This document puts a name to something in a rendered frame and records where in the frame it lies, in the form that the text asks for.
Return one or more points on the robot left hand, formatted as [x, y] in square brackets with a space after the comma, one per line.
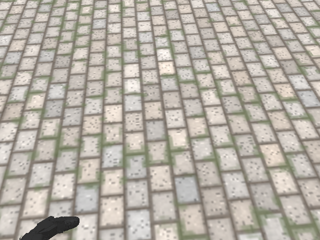
[51, 226]

